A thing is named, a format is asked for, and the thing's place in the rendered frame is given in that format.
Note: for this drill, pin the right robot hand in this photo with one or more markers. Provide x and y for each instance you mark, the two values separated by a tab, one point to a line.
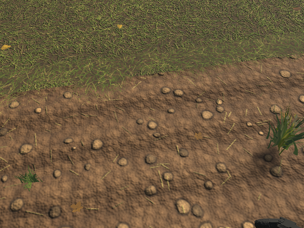
275	223

